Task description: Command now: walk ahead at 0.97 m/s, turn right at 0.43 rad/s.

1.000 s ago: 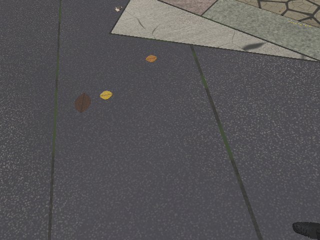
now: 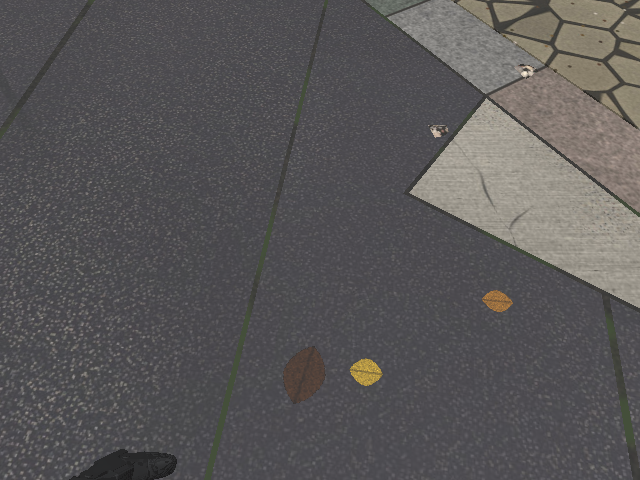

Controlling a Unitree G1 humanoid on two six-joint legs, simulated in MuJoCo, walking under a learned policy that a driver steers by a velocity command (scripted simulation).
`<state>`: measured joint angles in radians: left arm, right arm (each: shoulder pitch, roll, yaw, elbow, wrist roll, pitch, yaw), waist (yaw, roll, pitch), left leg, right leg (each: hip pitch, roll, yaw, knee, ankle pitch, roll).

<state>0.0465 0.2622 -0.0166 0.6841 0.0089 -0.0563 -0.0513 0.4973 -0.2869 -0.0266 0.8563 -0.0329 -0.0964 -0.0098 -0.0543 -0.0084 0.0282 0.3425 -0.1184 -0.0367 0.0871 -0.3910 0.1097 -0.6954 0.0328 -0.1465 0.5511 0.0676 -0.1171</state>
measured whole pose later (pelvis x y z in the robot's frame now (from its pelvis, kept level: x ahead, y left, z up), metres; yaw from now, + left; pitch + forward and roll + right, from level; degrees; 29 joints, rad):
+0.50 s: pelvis +0.50 -0.01 +0.01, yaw -25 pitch +3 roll +1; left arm 0.44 0.34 0.09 0.86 -0.01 -0.07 0.00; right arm 0.01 -0.26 0.03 0.58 -0.06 -0.10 -0.02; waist 0.12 -0.03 0.02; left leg -0.52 0.03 -0.02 0.61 -0.16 -0.03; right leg -0.12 0.13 0.21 0.99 -0.45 -0.12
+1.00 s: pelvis +0.83 -0.17 +0.02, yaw -40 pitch +2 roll +0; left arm 0.10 0.26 0.01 0.68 0.01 -0.04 -0.04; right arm 0.22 -0.30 -0.02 0.74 0.01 -0.06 -0.03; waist -0.01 0.01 0.08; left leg -0.48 0.05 -0.06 1.24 -0.50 -0.07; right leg -0.43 0.12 0.02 0.51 -0.10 -0.10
